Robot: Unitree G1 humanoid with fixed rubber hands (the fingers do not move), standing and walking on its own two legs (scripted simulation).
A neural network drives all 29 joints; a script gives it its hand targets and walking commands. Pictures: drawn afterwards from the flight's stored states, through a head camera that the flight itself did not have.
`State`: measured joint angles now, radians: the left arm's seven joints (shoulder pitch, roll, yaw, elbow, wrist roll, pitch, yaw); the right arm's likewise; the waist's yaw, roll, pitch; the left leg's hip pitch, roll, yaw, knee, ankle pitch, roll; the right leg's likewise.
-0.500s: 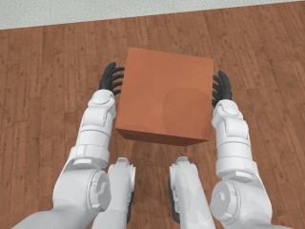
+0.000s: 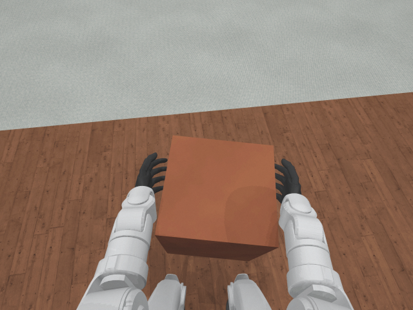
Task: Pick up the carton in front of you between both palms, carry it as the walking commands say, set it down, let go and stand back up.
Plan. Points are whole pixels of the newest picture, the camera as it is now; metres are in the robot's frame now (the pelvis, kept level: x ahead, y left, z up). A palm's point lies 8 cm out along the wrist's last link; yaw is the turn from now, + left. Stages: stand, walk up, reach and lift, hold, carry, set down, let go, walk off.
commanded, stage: reach and lift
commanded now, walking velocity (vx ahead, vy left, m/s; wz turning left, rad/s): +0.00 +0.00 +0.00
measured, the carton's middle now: (214, 205) +0.36 -0.01 -0.10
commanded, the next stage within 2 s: hold in 1.52 s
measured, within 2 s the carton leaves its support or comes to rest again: neither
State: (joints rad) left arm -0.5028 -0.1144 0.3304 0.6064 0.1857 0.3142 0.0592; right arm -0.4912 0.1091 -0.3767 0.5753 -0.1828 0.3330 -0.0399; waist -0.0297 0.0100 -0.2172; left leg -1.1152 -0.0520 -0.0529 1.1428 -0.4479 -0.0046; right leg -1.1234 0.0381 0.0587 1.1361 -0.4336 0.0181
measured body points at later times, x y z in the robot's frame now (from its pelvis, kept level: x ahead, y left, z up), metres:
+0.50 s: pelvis +0.03 +0.00 +0.09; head +0.01 +0.00 +0.54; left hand +0.34 +0.15 +0.11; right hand +0.34 -0.16 +0.11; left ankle +0.04 +0.12 -0.64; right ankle +0.05 -0.13 -0.64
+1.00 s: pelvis +0.02 -0.01 +0.10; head +0.00 -0.01 +0.55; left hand +0.34 +0.15 +0.12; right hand +0.34 -0.16 +0.12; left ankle +0.04 +0.12 -0.64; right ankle +0.05 -0.13 -0.64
